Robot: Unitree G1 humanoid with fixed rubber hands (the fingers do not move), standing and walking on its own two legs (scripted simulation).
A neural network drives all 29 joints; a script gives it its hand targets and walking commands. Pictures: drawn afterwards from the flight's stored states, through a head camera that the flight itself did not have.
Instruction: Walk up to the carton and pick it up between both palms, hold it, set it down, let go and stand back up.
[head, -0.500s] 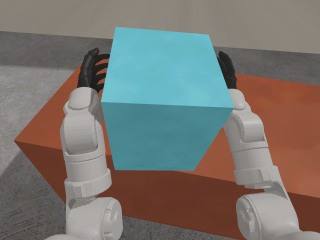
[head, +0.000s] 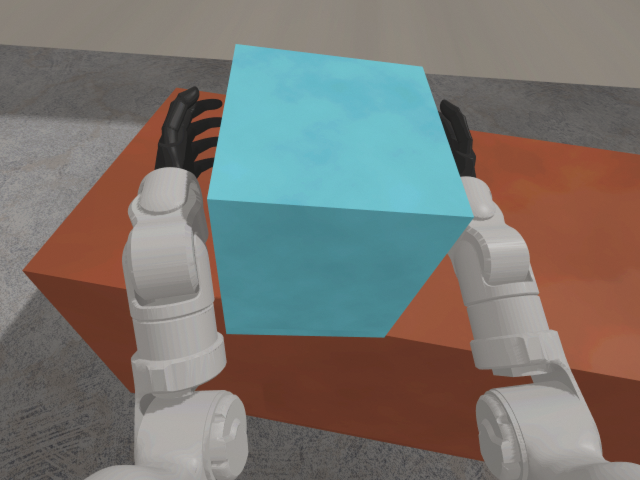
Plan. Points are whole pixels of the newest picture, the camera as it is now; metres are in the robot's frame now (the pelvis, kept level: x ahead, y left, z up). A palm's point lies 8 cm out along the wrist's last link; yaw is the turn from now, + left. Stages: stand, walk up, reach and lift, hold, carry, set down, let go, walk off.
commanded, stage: hold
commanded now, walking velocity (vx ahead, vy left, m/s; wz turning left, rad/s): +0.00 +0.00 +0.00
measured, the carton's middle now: (318, 208) +0.36 +0.01 +0.16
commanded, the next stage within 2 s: set down in 1.22 s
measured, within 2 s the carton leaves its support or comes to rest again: neither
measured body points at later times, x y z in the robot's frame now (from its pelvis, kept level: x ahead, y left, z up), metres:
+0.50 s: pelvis +0.00 +0.00 +0.00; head -0.01 +0.03 +0.45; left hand +0.37 +0.15 +0.23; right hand +0.39 -0.14 +0.22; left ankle +0.00 +0.11 -0.75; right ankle +0.06 -0.10 -0.75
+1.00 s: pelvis +0.01 +0.00 +0.00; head -0.01 +0.03 +0.45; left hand +0.37 +0.16 +0.22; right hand +0.39 -0.14 +0.21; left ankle +0.00 +0.11 -0.75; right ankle +0.06 -0.10 -0.75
